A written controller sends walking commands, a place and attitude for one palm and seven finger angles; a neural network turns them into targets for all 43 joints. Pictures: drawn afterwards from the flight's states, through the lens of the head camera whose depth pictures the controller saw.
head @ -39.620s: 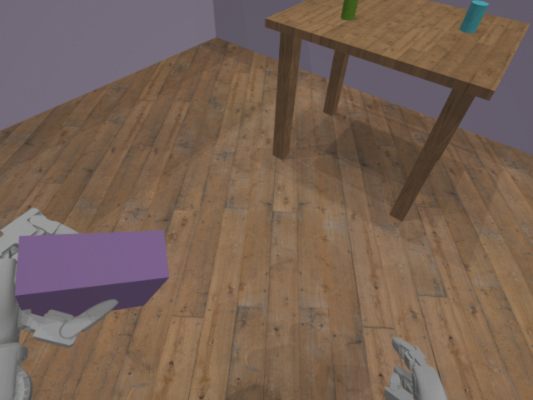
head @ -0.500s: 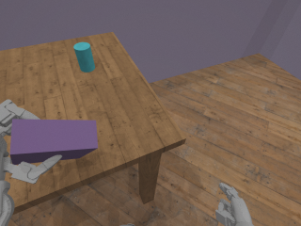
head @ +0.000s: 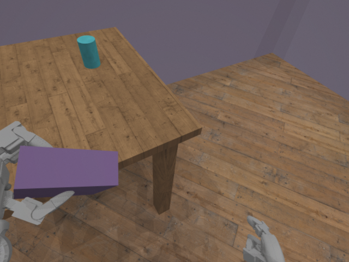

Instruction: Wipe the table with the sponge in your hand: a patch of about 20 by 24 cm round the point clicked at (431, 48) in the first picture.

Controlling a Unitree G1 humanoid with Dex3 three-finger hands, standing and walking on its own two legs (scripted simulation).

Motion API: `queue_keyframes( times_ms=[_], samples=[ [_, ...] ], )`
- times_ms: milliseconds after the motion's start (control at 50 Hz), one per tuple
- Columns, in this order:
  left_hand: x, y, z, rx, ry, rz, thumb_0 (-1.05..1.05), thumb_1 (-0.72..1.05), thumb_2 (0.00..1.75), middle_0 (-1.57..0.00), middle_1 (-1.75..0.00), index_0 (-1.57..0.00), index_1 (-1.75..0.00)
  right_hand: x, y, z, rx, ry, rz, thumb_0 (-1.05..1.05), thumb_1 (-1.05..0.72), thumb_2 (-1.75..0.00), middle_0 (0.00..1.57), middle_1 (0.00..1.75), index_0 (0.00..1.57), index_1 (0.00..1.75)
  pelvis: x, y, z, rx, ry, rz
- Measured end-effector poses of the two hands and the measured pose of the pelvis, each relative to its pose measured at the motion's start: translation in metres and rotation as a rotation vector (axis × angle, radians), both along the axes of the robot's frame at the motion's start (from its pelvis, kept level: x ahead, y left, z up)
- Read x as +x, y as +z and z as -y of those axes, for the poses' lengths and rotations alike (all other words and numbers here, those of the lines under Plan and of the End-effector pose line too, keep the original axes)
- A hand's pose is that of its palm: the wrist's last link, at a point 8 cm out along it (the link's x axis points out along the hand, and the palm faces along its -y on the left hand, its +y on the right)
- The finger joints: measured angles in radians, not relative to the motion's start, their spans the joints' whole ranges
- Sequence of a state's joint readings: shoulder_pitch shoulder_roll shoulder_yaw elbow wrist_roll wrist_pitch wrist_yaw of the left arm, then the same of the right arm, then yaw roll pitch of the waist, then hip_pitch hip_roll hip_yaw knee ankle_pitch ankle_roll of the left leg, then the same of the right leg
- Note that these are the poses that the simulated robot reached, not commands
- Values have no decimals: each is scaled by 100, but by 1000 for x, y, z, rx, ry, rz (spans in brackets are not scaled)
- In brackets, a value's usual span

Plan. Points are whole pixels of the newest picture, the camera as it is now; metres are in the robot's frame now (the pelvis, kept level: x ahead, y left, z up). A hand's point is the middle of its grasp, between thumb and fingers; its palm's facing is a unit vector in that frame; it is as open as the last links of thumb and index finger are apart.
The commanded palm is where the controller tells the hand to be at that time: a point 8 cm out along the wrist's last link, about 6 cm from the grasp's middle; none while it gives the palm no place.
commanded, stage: stop stepping back and stand still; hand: left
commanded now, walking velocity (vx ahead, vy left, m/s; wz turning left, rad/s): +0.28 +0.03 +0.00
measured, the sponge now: (79, 175) +0.23 +0.19 +0.14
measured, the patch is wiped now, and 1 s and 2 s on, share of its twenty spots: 1.00 1.00 1.00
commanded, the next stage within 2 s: stand and wait in 0.98 s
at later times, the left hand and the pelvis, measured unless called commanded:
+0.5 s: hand out of the picture +0.06 +0.25 +0.19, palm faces +0.45 -0.81 -0.37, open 9.8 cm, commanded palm +0.02 +0.29 +0.20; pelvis -0.12 +0.00 -0.01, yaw +4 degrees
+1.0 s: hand out of the picture +0.04 +0.27 +0.19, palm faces +0.46 -0.81 -0.37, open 9.8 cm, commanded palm -0.01 +0.30 +0.20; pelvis -0.16 +0.01 +0.01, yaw +3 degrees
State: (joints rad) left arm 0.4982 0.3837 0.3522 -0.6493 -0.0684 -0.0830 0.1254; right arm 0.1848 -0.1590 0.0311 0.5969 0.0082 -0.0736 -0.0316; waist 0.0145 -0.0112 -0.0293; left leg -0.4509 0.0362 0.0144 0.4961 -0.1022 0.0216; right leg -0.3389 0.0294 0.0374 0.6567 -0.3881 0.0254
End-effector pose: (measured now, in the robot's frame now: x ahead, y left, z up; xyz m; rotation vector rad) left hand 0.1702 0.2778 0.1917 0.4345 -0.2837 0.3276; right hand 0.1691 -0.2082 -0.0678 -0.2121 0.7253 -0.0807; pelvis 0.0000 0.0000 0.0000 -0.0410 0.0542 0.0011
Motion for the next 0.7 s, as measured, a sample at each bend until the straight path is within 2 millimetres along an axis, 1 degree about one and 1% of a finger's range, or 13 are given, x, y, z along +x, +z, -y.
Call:
queue_keyframes(
  times_ms=[80, 140, 180, 240, 320, 380, 440, 500, 540, 580, 600, 640, 700],
  samples=[
    [-31, 3, 16, 44, -18, 20, -1, -52, 108, -75, -139, -79, -138, -27, -8, 8, 29, 10, 31, 1, -90, -90, 21, 30, 20, 30, -32, -7, 12, -19, 17, 20],
    [-59, 6, 18, 28, -11, 18, -1, -52, 108, -76, -139, -79, -138, -54, -6, 19, 29, -20, 7, 2, -90, -90, 21, 30, 20, 30, -47, -2, 15, -8, 31, 34],
    [-76, 5, 14, 9, 5, 24, -1, -52, 108, -76, -139, -79, -138, -72, 0, 29, 10, -45, -9, 2, -90, -90, 21, 30, 20, 30, -55, 1, 17, 17, 28, 28],
    [-93, -2, 1, -12, 43, 42, -1, -52, 108, -76, -139, -80, -138, -94, 6, 42, -46, -54, -23, 2, -90, -90, 21, 30, 20, 30, -69, 1, 17, 29, 53, 8],
    [-113, -18, -18, -42, 87, 63, -1, -52, 108, -76, -139, -79, -138, -111, 3, 53, -135, -48, -9, 2, -90, -90, 20, 30, 20, 30, -96, -13, 5, 7, 100, -5],
    [-130, -20, -22, -25, 108, 20, -1, -52, 108, -76, -139, -79, -138, -125, 6, 48, -111, -76, 26, 2, -91, -90, 20, 30, 20, 30, -111, -11, 2, 50, 51, 32],
    [-144, -6, -15, 19, 90, 22, -2, -52, 108, -76, -139, -79, -138, -139, 5, 36, -50, -74, 69, 2, -91, -90, 20, 30, 20, 30, -116, -7, 2, 48, 48, 49],
    [-153, 8, -7, 47, 72, 70, -2, -52, 108, -76, -139, -79, -138, -149, -9, 25, -1, -26, 49, 2, -91, -90, 20, 30, 20, 30, -122, -8, 4, 41, 68, 73],
    [-157, 10, -5, 67, 78, 98, -1, -52, 108, -76, -139, -79, -138, -153, -24, 20, 14, 9, 20, 1, -90, -90, 20, 30, 20, 30, -129, -15, 6, 25, 82, 90],
    [-160, 7, -6, 46, 86, 101, -1, -52, 108, -76, -139, -79, -138, -158, -35, 16, 20, 20, -30, 1, -90, -90, 20, 30, 20, 30, -137, -17, 6, 8, 100, 97],
    [-162, 4, -8, 28, 89, 94, -1, -52, 108, -76, -139, -79, -138, -161, -37, 15, 23, 20, -52, 2, -90, -90, 20, 30, 20, 30, -141, -16, 5, 8, 101, 96],
    [-166, -3, -12, -9, 93, 65, -1, -52, 108, -76, -139, -79, -138, -167, -33, 11, 28, 13, -79, 2, -90, -90, 20, 30, 20, 30, -147, -11, 4, 20, 89, 87],
    [-172, -15, -17, -45, 94, 7, -1, -52, 108, -76, -139, -79, -138, -175, -19, 7, 12, -5, -70, 2, -91, -90, 20, 30, 20, 30, -153, -4, 1, 34, 67, 66]
  ],
)
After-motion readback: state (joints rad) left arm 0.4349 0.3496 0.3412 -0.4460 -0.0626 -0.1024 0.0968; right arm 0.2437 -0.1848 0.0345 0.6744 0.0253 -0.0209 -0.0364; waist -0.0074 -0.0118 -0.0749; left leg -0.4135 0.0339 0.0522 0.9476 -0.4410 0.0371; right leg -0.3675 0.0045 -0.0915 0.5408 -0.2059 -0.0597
